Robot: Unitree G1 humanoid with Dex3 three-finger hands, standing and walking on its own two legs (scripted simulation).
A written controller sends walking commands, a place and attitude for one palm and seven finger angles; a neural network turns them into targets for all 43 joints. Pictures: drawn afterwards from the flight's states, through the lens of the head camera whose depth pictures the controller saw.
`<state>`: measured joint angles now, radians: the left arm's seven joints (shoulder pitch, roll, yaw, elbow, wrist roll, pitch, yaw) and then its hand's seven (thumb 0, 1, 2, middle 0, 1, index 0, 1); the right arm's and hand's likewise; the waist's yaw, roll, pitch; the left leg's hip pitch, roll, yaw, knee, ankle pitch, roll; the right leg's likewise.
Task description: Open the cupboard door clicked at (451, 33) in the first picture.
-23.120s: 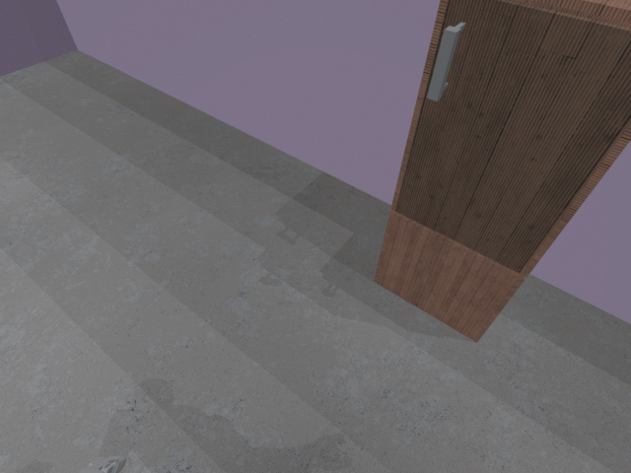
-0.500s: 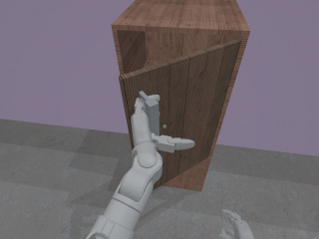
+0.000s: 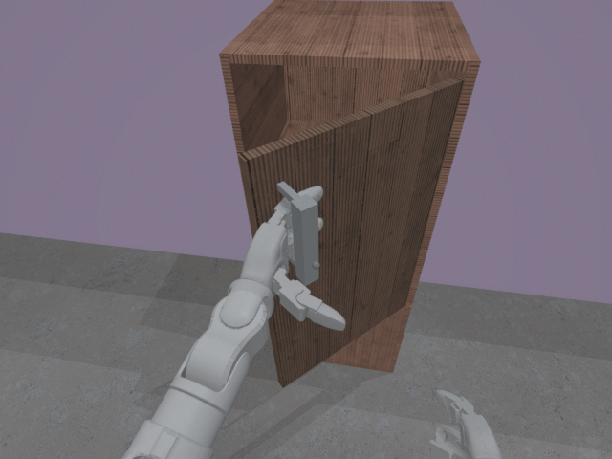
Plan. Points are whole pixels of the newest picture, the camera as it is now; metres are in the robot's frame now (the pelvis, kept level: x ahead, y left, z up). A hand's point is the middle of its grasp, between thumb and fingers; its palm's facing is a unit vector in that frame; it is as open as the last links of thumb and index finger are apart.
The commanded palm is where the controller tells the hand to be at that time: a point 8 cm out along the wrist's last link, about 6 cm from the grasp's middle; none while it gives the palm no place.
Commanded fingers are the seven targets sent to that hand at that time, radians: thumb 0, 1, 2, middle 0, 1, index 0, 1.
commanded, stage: slide the hand sideways off the handle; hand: left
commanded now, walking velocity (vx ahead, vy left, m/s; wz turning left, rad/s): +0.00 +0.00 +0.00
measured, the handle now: (296, 233) +0.37 +0.05 +0.14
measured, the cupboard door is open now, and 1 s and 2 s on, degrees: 44 46 46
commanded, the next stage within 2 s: draw the hand back to the body in 0.96 s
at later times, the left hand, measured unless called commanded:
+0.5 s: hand (295, 291) +0.27 +0.04 +0.14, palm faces -0.16 -0.99 -0.01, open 16.1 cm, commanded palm +0.24 +0.11 +0.14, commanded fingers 0.00 -0.50 0.30 -0.15 -0.30 -0.15 -0.30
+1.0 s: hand (237, 324) +0.23 +0.10 +0.13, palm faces -0.09 -1.00 -0.05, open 16.3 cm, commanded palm +0.20 +0.14 +0.14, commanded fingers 0.00 -0.50 0.30 -0.15 -0.30 -0.15 -0.30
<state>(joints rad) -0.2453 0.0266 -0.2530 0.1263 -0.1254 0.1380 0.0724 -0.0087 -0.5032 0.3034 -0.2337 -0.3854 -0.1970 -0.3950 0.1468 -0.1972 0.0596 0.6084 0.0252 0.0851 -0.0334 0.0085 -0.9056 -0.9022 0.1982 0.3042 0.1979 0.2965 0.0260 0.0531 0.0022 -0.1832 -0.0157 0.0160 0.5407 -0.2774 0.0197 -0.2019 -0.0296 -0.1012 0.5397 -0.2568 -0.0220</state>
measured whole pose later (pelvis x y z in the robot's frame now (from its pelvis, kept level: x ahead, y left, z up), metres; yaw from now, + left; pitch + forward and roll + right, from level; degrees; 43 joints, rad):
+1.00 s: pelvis +0.03 -0.02 +0.00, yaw -1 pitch -3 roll +0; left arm 0.42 0.17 -0.03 -0.46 -0.18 0.09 -0.12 -0.01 -0.50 0.30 -0.16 -0.31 -0.16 -0.31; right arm 0.22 -0.23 0.07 0.52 0.03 -0.09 -0.05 0.01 -0.90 -0.90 0.20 0.30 0.20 0.30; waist 0.04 0.06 -0.02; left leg -0.18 0.02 0.01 0.57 -0.33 -0.01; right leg -0.19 0.01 -0.10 0.55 -0.30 -0.04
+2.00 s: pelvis +0.03 +0.00 +0.01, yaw -1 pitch -5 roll -1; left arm 0.48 0.30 0.19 -0.41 -0.04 -0.10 0.12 0.00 0.14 0.58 -0.18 -0.31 -0.18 -0.30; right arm 0.20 -0.21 0.04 0.65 -0.01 -0.13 -0.07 0.01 -0.90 -0.90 0.20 0.30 0.20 0.30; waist 0.06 0.06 0.05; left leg -0.07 0.00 0.03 0.42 -0.26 0.02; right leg -0.08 0.00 -0.08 0.39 -0.22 -0.01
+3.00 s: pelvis +0.02 +0.01 +0.01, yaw -3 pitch +0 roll -1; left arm 0.54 0.37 0.36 -0.44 -0.05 -0.14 0.10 0.02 0.89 0.90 -0.20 -0.31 -0.21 -0.30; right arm 0.16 -0.24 0.00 0.57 0.01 -0.03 -0.07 0.01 -0.90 -0.90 0.20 0.30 0.20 0.30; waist 0.02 0.05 0.05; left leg -0.19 0.01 0.05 0.46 -0.26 0.02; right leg -0.21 0.00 -0.06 0.41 -0.20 -0.01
